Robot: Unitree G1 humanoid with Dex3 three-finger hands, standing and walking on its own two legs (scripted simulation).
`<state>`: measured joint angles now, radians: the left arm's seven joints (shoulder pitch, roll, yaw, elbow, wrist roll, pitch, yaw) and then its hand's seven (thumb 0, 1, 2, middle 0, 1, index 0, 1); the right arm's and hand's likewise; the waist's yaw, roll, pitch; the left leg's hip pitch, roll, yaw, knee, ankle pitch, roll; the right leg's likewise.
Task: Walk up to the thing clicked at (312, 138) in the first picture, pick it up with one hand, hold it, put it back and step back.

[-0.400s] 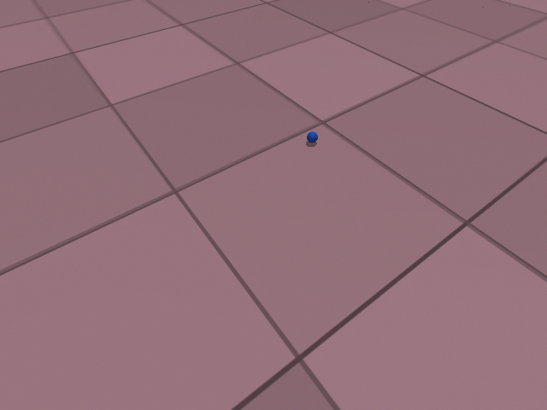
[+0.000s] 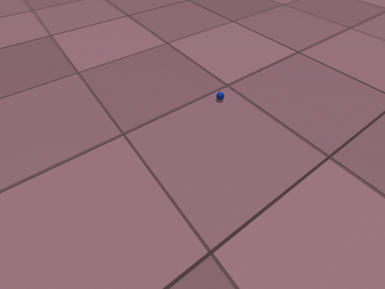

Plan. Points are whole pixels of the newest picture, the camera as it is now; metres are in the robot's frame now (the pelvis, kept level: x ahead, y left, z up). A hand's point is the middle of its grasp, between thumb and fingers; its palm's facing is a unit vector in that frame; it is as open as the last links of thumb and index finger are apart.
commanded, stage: stand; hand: left
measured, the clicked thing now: (220, 95) +1.67 -0.24 -0.75
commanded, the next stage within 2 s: walk up in 0.72 s
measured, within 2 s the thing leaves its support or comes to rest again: neither
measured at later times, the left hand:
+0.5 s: hand out of the picture +0.08 +0.25 -0.16, palm faces -0.03 -0.94 -0.34, open 7.4 cm
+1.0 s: hand (81, 275) +0.18 +0.27 -0.12, palm faces -0.25 -0.85 -0.47, open 7.4 cm
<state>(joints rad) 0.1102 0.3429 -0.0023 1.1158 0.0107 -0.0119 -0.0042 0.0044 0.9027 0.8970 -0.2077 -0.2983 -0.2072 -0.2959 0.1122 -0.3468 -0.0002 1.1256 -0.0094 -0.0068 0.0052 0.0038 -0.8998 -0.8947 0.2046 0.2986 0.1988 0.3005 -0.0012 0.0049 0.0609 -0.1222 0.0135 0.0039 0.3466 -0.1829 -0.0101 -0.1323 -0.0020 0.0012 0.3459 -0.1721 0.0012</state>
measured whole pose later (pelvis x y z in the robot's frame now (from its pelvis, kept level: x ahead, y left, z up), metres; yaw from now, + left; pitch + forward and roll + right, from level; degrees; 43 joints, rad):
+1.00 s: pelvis +0.06 -0.01 -0.02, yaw -16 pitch -2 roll +2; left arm 0.28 0.44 0.08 1.00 0.00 -0.02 -0.09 0.01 0.90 0.90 -0.21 -0.30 -0.21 -0.30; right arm 0.16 -0.49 -0.12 0.91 -0.06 -0.01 0.10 0.00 -0.90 -0.89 0.21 0.30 0.20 0.30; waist -0.01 0.09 0.01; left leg -0.06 0.09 0.26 0.52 -0.42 0.01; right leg -0.41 -0.13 -0.10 0.75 -0.34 -0.02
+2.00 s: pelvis +0.59 -0.02 -0.04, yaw -50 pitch -2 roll -3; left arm 0.25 0.44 0.04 0.78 -0.02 -0.07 0.10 0.00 0.90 0.90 -0.21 -0.30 -0.21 -0.30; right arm 0.28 -0.43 -0.08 0.73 -0.07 0.07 0.09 0.01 -0.90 -0.89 0.20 0.30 0.20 0.30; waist -0.07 0.14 0.10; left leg -0.53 0.05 -0.06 1.32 -0.44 -0.05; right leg -0.38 -0.02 -0.12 0.72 -0.31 -0.03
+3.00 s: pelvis +1.11 +0.08 -0.07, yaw -76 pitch -1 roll -2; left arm 0.28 0.51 0.09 0.86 0.02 -0.03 0.14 0.01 0.90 0.90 -0.21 -0.30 -0.21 -0.30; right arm 0.23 -0.47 -0.12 0.67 -0.08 0.07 0.07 0.00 -0.90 -0.89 0.20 0.30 0.20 0.30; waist -0.03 0.07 0.12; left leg -0.49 0.06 0.04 1.03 -0.52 0.01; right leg -0.69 -0.02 0.14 1.23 -0.52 -0.05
